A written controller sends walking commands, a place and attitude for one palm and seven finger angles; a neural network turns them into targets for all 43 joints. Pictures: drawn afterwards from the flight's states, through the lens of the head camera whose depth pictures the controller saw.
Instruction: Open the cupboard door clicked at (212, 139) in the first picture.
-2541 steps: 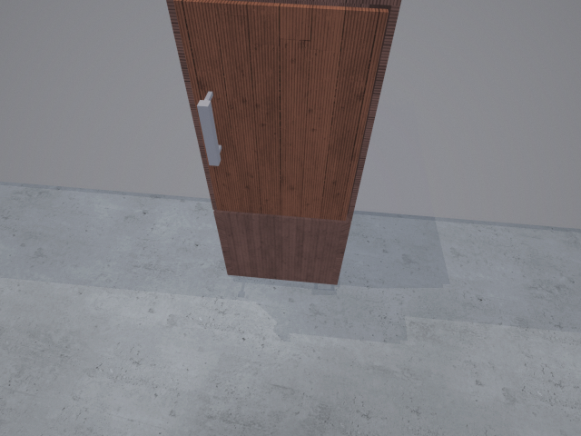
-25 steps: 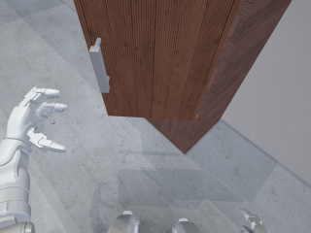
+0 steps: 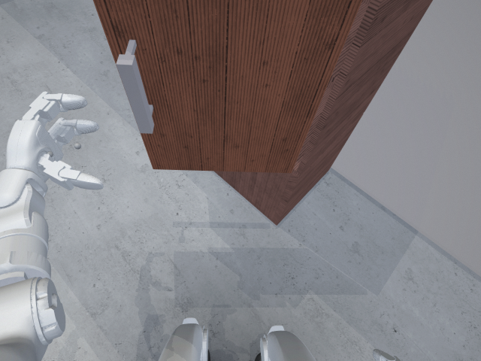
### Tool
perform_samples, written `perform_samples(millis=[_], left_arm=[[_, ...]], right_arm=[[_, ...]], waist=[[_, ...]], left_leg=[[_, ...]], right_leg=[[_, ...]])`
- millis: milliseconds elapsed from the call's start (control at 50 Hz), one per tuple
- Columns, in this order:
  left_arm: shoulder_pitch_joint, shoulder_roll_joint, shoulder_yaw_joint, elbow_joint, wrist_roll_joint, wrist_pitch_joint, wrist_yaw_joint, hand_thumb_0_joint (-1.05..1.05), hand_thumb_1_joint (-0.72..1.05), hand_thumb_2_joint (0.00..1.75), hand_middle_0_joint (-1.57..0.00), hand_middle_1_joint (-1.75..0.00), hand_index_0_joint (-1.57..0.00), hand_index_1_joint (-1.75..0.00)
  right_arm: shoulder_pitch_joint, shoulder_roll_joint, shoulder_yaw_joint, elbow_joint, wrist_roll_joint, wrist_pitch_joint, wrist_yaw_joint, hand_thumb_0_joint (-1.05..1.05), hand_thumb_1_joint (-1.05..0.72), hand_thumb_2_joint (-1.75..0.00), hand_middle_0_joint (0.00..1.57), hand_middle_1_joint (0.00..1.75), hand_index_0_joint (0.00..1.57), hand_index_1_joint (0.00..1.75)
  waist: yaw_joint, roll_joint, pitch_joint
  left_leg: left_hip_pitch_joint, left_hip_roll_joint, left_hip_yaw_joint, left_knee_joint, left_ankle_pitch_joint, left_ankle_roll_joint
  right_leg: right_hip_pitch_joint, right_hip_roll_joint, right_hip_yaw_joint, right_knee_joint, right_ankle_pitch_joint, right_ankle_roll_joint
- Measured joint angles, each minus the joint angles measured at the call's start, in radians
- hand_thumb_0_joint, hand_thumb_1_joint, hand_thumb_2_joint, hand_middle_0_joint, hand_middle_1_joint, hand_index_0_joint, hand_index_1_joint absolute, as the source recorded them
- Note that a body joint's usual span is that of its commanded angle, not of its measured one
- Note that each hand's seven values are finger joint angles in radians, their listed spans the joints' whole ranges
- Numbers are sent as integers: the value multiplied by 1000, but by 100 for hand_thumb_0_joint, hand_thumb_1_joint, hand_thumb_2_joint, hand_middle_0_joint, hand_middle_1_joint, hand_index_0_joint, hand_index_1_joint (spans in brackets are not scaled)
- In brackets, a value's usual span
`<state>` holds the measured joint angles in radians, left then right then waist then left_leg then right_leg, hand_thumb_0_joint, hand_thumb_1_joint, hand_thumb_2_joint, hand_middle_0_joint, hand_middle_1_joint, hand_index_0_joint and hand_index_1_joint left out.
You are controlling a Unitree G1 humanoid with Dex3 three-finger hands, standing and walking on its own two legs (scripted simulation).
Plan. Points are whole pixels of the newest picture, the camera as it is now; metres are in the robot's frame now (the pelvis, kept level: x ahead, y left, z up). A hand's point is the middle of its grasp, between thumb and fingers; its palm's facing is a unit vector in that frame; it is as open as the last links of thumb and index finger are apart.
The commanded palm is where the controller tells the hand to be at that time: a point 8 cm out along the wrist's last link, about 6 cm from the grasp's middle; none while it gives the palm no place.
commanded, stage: move the hooked fingers beside the handle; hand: left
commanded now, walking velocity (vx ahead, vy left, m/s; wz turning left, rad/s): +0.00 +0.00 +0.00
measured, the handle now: (140, 90) +0.58 +0.19 +0.06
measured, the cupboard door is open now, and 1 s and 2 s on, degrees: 44 44 44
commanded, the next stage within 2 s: slide the fingers in behind the handle in 1.52 s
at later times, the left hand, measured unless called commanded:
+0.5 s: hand (90, 109) +0.51 +0.26 +0.08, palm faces +0.00 -1.00 +0.00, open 14.0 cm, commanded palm +0.51 +0.30 +0.06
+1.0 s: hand (85, 102) +0.53 +0.28 +0.07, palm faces +0.00 -1.00 +0.00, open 14.0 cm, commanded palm +0.52 +0.29 +0.06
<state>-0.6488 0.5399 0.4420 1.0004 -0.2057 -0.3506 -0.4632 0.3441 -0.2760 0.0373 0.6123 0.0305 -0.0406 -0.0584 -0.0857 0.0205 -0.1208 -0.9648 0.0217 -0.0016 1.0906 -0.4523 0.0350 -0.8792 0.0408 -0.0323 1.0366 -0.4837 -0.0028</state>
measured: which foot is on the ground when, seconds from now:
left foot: down 0.00-1.00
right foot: down 0.00-1.00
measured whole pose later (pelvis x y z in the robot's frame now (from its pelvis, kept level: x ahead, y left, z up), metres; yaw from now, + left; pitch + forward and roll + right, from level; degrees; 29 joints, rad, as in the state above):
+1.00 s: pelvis +0.01 +0.02 -0.01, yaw -2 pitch +26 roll -7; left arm -0.95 0.73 0.52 1.17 -0.10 -0.31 -0.45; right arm 0.42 -0.26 0.07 0.62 0.00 0.08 -0.03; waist -0.18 0.04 -0.11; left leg -1.14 0.05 -0.02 1.16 -0.48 0.05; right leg -1.02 0.07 -0.05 1.04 -0.48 0.02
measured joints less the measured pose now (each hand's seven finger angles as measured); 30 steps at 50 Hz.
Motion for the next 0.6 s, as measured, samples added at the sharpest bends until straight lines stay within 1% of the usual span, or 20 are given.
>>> perform_samples(millis=[120,180,300,420,500,600], left_arm=[[-95,42,5,84,21,-19,-8,-1,-50,30,-30,-120,-30,-120],[-135,61,17,113,30,-29,-13,-1,-50,30,-30,-120,-30,-120],[-211,128,45,182,60,-4,-12,-1,-50,30,-30,-120,-30,-120],[-285,178,47,225,80,6,-4,-1,-50,30,-30,-120,-30,-120],[-345,215,46,260,93,20,-2,-1,-50,30,-30,-120,-30,-120],[-399,258,60,283,119,40,4,-1,-50,30,-30,-120,-30,-120]], right_arm=[[2,-6,2,17,-4,18,-3,1,-90,-90,21,30,21,30],[2,-10,4,25,-5,26,-4,1,-90,-90,21,30,21,30],[10,-16,11,18,-8,42,-7,1,-90,-90,21,30,21,30],[22,-20,22,19,-11,54,-6,1,-90,-90,21,30,21,30],[27,-19,31,17,-13,59,-6,0,-90,-90,21,30,21,30],[32,-17,41,8,-18,67,-4,0,-90,-90,21,30,21,30]], waist=[[-14,-3,10],[-26,-3,11],[-57,-2,13],[-76,3,19],[-94,5,22],[-118,8,22]], left_leg=[[-48,4,-11,27,-1,-5],[-71,8,-14,39,-3,-7],[-112,18,-18,63,-8,-9],[-151,22,-23,79,-11,-8],[-183,24,-28,95,-14,-7],[-221,28,-29,112,-20,-3]], right_leg=[[-45,4,-11,25,-3,-5],[-66,8,-13,35,-3,-7],[-106,18,-17,51,-3,-10],[-141,23,-21,60,-2,-9],[-169,25,-26,69,-3,-8],[-203,29,-27,76,-3,-4]])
